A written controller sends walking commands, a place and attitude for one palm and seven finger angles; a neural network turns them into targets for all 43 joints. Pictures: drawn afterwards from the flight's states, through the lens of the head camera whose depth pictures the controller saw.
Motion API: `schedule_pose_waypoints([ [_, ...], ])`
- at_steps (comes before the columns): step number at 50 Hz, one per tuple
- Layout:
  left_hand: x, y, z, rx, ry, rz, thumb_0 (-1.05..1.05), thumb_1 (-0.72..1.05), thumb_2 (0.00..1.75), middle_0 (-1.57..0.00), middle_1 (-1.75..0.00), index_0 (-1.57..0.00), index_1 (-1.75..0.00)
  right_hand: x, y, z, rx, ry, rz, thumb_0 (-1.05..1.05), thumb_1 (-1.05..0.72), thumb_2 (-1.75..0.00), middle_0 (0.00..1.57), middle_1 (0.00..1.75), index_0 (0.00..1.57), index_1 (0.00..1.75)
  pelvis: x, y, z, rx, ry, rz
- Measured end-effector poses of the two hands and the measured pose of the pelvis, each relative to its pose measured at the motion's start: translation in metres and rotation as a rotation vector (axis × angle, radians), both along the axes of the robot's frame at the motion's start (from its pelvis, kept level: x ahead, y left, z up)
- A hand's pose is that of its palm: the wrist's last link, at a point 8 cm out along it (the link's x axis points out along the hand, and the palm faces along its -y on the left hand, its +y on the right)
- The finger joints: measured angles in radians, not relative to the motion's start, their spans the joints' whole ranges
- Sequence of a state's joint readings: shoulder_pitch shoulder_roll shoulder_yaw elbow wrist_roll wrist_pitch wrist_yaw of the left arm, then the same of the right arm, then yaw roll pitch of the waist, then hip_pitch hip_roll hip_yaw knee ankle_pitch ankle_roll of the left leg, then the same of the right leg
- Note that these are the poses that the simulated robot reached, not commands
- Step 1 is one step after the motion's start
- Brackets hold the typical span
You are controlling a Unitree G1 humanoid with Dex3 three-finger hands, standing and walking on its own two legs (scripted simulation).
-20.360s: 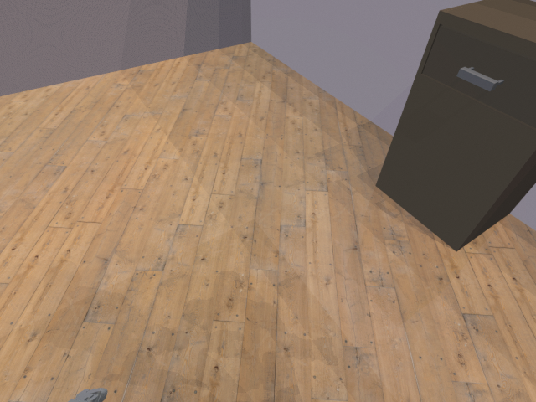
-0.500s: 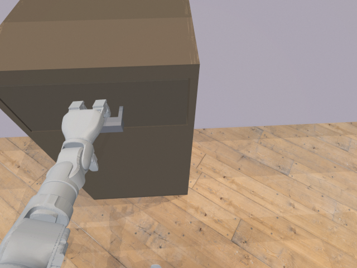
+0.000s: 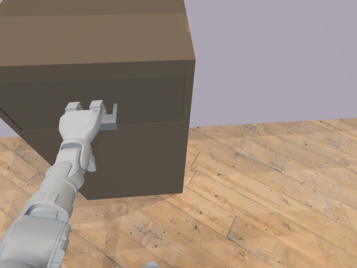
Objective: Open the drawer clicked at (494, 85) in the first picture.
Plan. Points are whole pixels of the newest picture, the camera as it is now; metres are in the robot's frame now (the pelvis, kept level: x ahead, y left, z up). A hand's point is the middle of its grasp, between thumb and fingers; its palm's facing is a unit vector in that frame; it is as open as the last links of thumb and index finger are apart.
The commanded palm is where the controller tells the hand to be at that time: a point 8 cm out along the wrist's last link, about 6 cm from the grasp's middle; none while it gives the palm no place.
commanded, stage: lower the fingers behind the handle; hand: left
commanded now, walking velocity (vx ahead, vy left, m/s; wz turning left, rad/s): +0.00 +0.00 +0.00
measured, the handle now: (93, 115) +0.48 +0.22 +0.03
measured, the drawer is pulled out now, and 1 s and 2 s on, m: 0.00 0.00 0.10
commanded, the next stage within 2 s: close the thumb around the handle in 0.20 s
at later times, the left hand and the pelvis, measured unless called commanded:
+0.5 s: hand (89, 137) +0.43 +0.23 +0.01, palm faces -0.03 -0.05 -1.00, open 12.8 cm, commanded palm +0.40 +0.22 +0.06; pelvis +0.00 +0.00 +0.00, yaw +0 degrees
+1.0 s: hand (89, 137) +0.43 +0.23 +0.01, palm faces -0.04 -0.03 -1.00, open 6.2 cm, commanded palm +0.41 +0.22 +0.06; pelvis +0.00 +0.00 +0.00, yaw +0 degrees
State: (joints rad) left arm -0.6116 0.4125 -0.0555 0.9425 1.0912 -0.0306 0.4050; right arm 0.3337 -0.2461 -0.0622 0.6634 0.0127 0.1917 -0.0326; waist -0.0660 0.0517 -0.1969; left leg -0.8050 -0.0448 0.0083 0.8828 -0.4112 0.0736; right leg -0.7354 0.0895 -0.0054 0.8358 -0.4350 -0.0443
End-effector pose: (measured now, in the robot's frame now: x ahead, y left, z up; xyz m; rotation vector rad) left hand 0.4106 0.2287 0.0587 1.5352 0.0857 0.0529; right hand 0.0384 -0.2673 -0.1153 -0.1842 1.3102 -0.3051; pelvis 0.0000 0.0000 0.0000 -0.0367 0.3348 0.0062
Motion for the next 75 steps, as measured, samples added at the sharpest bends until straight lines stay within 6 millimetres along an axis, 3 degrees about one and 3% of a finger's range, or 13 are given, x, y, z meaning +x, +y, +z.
schedule_pose_waypoints([
  [17,0.0,0.0,0.003,-0.008,0.03,0.005,0.0,-0.49,0.31,-0.31,-1.2,-0.32,-1.2,0.006,0.007,0.005,0.005,-0.028,0.001,0.01,-0.91,-0.9,0.21,0.3,0.21,0.3,0.0,0.003,0.003,-0.002,-0.014,0.0],
  [22,-0.002,0.0,0.003,-0.011,0.016,-0.003,0.0,-0.42,0.34,-0.31,-1.21,-0.32,-1.21,0.007,0.007,0.002,0.008,-0.025,0.009,0.01,-0.91,-0.9,0.2,0.3,0.21,0.3,0.001,0.004,0.002,-0.003,-0.012,0.001],
  [29,-0.005,0.0,0.003,-0.01,0.001,0.006,0.0,-0.15,0.45,-0.32,-1.24,-0.34,-1.24,0.011,0.009,0.001,0.016,-0.03,0.016,0.01,-0.91,-0.9,0.2,0.3,0.21,0.3,0.0,0.004,0.002,-0.004,-0.013,0.003],
  [44,-0.002,-0.001,0.005,0.0,0.028,0.017,0.0,0.6,0.78,-0.37,-1.32,-0.4,-1.32,0.009,0.007,0.003,0.013,-0.032,0.013,0.01,-0.91,-0.9,0.2,0.3,0.21,0.3,-0.001,0.002,0.003,-0.002,-0.019,0.005],
  [64,-0.006,-0.002,0.003,-0.003,0.024,0.013,0.0,0.63,0.76,-0.31,-1.35,-0.38,-1.35,0.008,0.004,0.003,0.015,-0.031,0.002,0.01,-0.91,-0.9,0.2,0.3,0.21,0.3,0.001,0.001,0.004,0.0,-0.017,-0.002],
  [75,-0.039,-0.003,0.002,-0.04,-0.002,0.008,0.02,0.64,0.76,-0.26,-1.35,-0.38,-1.34,0.043,0.01,0.011,0.039,-0.107,0.021,0.01,-0.91,-0.9,0.2,0.3,0.21,0.3,0.014,0.005,0.01,0.002,-0.05,-0.015],
])
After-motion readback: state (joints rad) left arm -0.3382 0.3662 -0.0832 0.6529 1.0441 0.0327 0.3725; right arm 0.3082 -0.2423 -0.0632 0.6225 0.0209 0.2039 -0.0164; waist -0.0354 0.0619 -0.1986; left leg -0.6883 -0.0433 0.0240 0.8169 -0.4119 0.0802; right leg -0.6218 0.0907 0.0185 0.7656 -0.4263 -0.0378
